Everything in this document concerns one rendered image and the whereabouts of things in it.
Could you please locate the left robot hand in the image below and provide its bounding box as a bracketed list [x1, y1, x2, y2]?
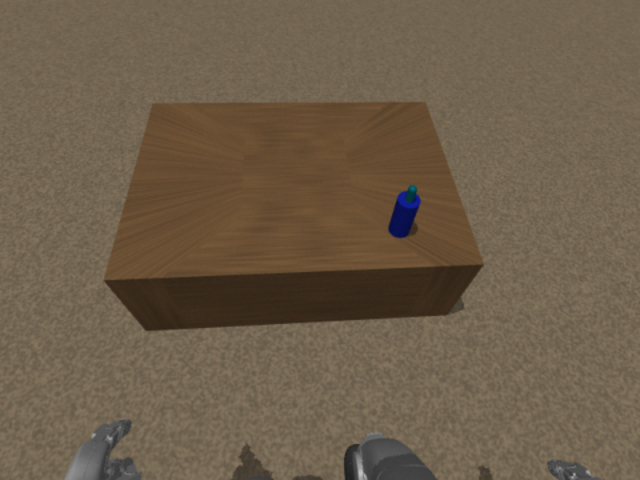
[64, 419, 142, 480]

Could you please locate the bottle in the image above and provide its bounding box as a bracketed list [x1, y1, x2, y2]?
[388, 185, 421, 238]

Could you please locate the right robot hand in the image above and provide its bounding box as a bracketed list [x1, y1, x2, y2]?
[547, 460, 601, 480]

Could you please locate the right robot foot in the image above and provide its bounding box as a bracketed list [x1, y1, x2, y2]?
[344, 444, 360, 480]

